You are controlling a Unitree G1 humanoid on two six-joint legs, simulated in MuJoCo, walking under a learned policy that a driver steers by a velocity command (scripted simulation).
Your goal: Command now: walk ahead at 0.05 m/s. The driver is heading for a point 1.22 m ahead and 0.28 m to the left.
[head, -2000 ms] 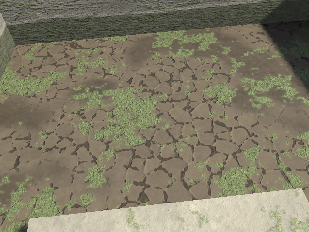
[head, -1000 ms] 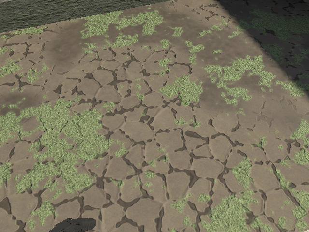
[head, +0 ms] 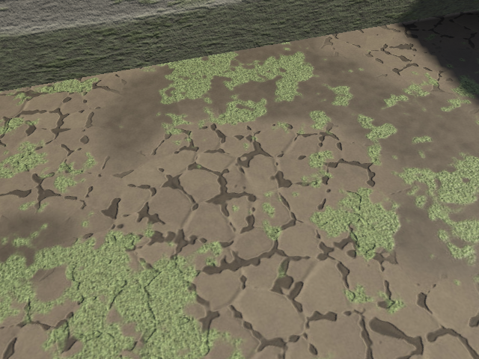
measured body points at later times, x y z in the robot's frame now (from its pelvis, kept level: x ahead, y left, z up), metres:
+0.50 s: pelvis +0.02 -0.01 +0.00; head +0.04 -0.01 +0.45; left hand +0.14 +0.22 -0.14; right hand +0.03 -0.25 -0.16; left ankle -0.07 +0.10 -0.73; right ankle +0.08 -0.12 -0.73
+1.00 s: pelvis +0.03 -0.01 +0.00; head +0.03 -0.02 +0.45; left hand +0.10 +0.24 -0.15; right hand -0.02 -0.25 -0.16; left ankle -0.07 +0.10 -0.73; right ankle +0.07 -0.12 -0.72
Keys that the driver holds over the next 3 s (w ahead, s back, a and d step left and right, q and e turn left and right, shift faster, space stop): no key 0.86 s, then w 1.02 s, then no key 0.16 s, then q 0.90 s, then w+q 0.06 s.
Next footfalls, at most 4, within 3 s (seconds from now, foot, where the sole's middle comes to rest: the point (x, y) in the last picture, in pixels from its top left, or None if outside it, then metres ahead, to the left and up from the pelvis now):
1.68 left None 0.51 0.08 -0.77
2.16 right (287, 280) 0.75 -0.14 -0.77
2.58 left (211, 326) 0.61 0.10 -0.77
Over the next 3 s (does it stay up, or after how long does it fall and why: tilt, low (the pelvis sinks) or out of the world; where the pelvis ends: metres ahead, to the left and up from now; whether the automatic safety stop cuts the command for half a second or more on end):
stays up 0.60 -0.01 0.01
